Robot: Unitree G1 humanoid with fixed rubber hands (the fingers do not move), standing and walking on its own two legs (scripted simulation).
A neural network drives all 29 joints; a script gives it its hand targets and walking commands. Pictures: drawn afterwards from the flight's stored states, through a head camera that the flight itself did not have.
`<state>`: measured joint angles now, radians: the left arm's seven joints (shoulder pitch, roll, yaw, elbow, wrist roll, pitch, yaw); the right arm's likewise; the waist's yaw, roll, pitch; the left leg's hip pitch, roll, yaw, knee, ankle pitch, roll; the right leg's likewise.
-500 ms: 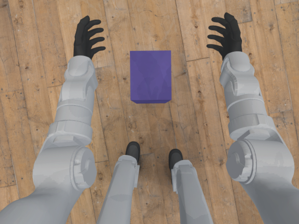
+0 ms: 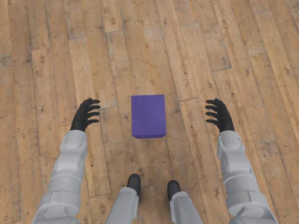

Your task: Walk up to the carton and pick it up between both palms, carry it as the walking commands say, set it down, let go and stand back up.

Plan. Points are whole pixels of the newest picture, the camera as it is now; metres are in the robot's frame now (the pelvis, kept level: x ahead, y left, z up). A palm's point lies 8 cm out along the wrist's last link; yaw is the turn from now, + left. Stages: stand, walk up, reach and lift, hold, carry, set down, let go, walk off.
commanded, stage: let go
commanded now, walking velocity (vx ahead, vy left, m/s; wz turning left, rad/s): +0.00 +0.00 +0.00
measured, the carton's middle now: (148, 119) +0.45 +0.03 -0.58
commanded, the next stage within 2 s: stand in 0.94 s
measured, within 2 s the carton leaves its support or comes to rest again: neither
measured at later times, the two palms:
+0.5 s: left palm (43, 200) +0.20 +0.23 -0.02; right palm (276, 200) +0.21 -0.23 -0.02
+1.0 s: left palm (41, 202) +0.20 +0.23 -0.02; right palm (285, 214) +0.19 -0.25 -0.03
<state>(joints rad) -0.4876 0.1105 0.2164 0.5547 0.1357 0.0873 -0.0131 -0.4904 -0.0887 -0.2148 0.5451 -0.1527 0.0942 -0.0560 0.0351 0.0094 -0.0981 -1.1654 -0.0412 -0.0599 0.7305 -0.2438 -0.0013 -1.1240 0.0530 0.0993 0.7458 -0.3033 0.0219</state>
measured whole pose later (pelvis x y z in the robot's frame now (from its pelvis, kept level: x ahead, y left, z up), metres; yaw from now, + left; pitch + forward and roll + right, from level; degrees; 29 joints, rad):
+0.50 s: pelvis +0.04 -0.01 +0.05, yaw +1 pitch +6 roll +1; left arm 0.21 0.20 0.05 0.46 0.00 0.03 -0.06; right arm 0.19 -0.19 -0.06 0.46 -0.03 0.03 0.05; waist 0.01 0.00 0.03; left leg -0.28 -0.04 -0.06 0.42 -0.24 0.00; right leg -0.24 0.02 0.09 0.44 -0.30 0.00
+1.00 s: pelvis +0.05 -0.01 +0.05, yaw +2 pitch +2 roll +1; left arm 0.22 0.23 0.02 0.50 0.04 0.06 0.00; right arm 0.28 -0.24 -0.02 0.51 -0.03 0.04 0.01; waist -0.01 -0.01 0.00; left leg -0.21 -0.04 -0.07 0.46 -0.28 -0.01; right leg -0.16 0.02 0.06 0.48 -0.35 0.00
